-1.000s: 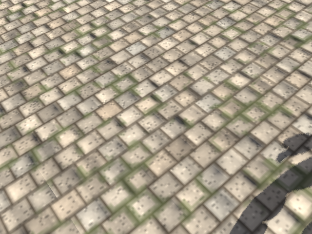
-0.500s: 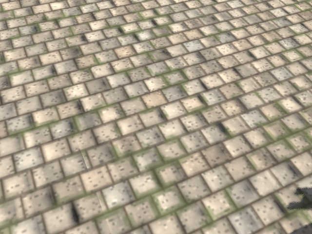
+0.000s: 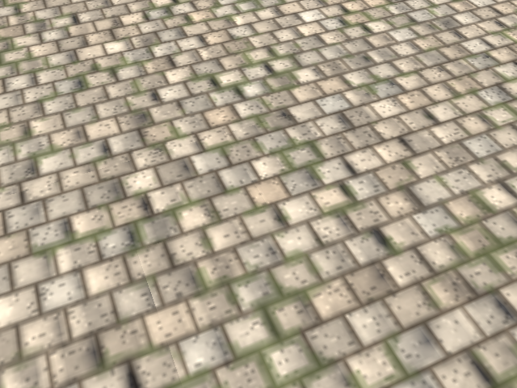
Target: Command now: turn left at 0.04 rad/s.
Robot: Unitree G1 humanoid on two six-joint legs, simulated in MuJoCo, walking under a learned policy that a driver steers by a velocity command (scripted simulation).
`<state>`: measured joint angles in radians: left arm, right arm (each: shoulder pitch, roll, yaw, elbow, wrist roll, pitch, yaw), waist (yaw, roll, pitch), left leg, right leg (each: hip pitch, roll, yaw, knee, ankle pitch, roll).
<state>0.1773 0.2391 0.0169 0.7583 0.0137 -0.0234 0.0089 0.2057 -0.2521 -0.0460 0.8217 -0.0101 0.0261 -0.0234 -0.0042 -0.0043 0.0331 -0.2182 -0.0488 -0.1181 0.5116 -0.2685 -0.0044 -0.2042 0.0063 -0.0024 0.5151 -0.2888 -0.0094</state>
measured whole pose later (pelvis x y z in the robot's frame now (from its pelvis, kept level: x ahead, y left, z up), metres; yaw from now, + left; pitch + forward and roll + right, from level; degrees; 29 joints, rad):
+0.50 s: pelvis +0.03 +0.00 +0.01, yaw +0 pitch -1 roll +0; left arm 0.31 0.27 0.03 0.90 -0.01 -0.04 0.03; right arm 0.21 -0.26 -0.06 1.00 0.03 -0.03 -0.01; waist 0.02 -0.02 0.00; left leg -0.32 0.00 -0.01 0.77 -0.46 0.03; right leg -0.12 0.01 0.00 0.42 -0.29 -0.04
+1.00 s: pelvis +0.22 +0.04 +0.00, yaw +0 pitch +1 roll +1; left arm 0.03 0.27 0.03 0.76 -0.02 -0.08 -0.03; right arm 0.43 -0.23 -0.02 1.05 0.01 -0.08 -0.01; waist -0.10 -0.04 0.03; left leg 0.14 -0.04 0.02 0.14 -0.30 0.04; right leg -0.63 -0.07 -0.01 0.58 0.05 -0.01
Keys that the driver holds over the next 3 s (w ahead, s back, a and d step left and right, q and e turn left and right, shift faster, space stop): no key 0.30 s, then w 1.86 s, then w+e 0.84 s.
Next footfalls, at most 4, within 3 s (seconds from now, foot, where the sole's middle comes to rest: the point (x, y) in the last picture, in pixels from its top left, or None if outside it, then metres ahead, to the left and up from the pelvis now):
0.62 left None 0.12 0.14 -0.77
1.10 right None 0.49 -0.09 -0.77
1.64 left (216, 293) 0.79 0.15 -0.77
2.16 right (294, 213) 1.09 -0.09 -0.77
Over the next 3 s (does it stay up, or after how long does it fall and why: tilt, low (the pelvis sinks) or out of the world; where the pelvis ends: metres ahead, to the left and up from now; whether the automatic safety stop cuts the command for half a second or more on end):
stays up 1.35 -0.01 0.01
